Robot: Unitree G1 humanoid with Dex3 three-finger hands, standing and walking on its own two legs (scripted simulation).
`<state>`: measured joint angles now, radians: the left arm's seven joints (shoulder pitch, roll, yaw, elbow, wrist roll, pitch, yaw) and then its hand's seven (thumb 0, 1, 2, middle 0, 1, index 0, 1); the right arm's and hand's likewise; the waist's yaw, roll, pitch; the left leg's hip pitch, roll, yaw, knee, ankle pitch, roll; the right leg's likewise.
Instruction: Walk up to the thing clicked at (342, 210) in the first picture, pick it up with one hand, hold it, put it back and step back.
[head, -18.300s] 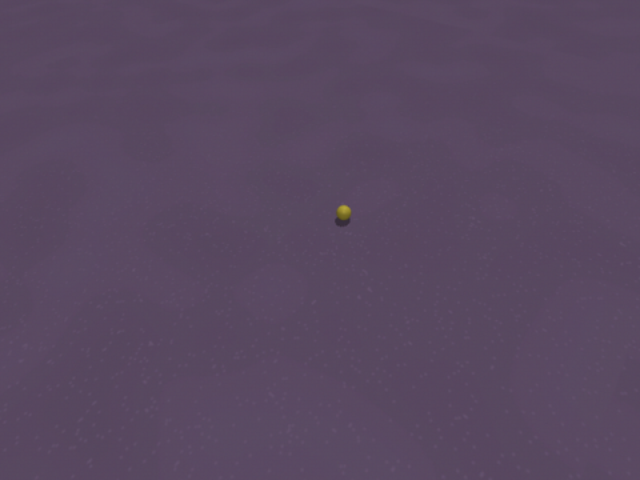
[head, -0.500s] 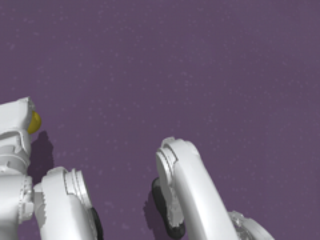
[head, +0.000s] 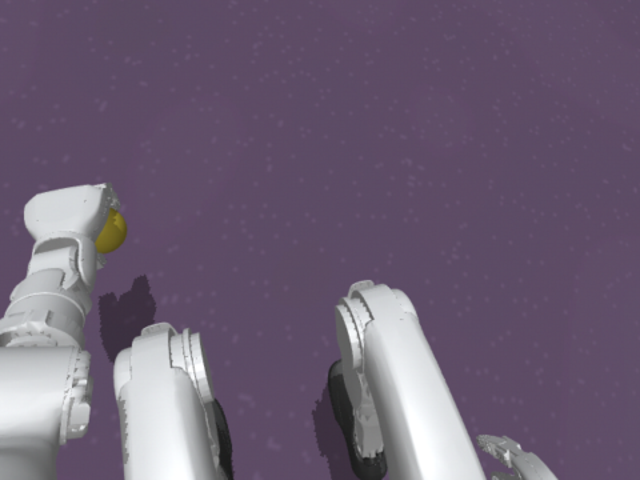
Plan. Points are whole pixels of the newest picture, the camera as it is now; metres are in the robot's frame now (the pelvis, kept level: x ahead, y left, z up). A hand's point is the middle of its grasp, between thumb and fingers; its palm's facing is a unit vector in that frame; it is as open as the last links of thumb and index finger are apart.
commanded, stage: lift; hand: left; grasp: from above
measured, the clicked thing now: (99, 229) +0.48 +0.24 -0.17
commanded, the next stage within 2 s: hold in 1.56 s
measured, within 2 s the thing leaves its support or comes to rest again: neither
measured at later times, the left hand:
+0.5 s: hand (11, 267) +0.39 +0.27 -0.02, palm faces -0.44 -0.08 -0.89, open 9.2 cm
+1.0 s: hand out of the picture +0.34 +0.27 +0.19, palm faces -0.45 -0.11 -0.89, open 9.2 cm
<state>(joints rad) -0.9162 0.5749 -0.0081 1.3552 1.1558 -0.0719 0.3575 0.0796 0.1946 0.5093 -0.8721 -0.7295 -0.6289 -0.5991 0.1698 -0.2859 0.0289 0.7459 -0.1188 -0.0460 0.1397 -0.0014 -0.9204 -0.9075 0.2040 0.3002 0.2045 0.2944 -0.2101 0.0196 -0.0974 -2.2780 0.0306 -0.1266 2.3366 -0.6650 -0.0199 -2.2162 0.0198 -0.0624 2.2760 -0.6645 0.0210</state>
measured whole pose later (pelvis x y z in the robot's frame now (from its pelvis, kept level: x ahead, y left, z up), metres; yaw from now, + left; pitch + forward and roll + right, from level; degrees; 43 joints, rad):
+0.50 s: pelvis +0.00 +0.01 +0.09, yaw +3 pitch +33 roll -5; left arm -0.61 0.51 -0.11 0.92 1.04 -0.02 0.17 0.05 0.17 0.57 -0.78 -0.78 -0.60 -0.65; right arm 0.17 -0.27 -0.03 0.68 -0.02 0.04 0.04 0.00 -0.91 -0.90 0.21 0.30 0.21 0.29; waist -0.11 0.04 -0.20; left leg -1.99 0.03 -0.08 2.05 -0.64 0.00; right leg -1.93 0.00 -0.04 2.00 -0.65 0.03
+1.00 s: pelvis +0.02 +0.01 +0.28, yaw +5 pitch +20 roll -3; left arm -0.35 0.44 -0.19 0.79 0.97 0.06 0.13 0.06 0.15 0.58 -0.82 -0.72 -0.62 -0.63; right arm 0.20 -0.23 -0.03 0.71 0.04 0.03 -0.06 0.00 -0.92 -0.91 0.21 0.30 0.21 0.30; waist -0.08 0.04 -0.18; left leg -1.22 0.04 -0.03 1.40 -0.53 0.00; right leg -1.18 0.00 -0.02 1.36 -0.53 0.02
